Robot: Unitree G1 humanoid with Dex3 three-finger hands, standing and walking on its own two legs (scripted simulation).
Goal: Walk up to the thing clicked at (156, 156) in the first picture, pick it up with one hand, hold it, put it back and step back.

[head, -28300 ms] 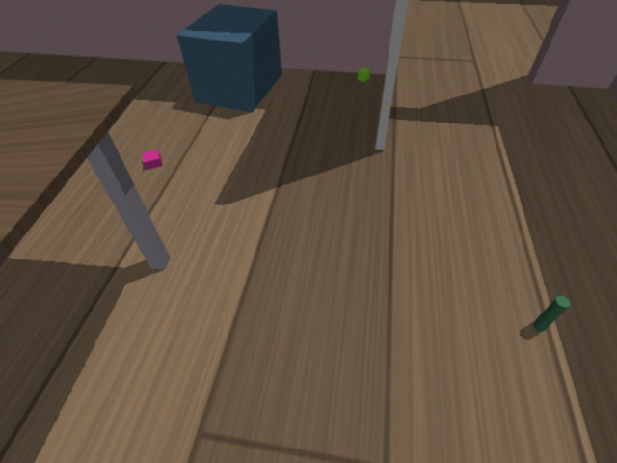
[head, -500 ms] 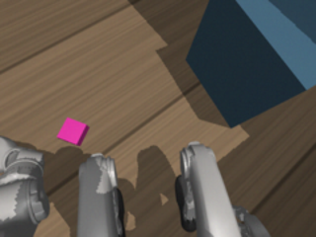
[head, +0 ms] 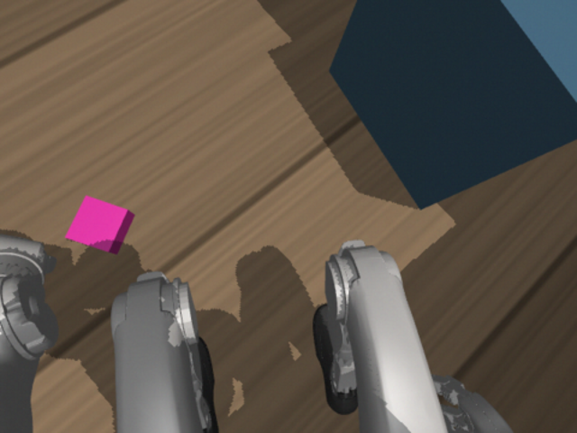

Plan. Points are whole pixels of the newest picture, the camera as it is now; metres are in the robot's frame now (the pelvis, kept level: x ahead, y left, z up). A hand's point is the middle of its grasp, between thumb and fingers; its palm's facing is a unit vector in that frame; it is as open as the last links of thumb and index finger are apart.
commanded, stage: rise first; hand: left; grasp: from above
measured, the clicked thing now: (101, 225) +0.45 +0.29 -0.33
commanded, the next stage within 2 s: approach in 0.72 s
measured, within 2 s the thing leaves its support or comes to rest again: neither
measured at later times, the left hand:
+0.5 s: hand (16, 247) +0.39 +0.36 -0.18, palm faces -0.08 -0.42 -0.90, open 13.9 cm
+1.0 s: hand (33, 244) +0.40 +0.35 -0.21, palm faces -0.12 -0.41 -0.90, open 14.0 cm
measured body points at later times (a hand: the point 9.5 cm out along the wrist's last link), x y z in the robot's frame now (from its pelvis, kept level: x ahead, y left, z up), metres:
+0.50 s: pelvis +0.00 +0.00 -0.03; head +0.25 +0.04 +0.35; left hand +0.40 +0.38 -0.13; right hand +0.05 -0.27 -0.15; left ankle +0.08 +0.14 -0.32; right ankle +0.11 -0.14 -0.32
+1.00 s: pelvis +0.00 +0.00 -0.03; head +0.25 +0.05 +0.33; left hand +0.41 +0.37 -0.16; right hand +0.02 -0.27 -0.14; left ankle +0.08 +0.14 -0.32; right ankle +0.11 -0.14 -0.32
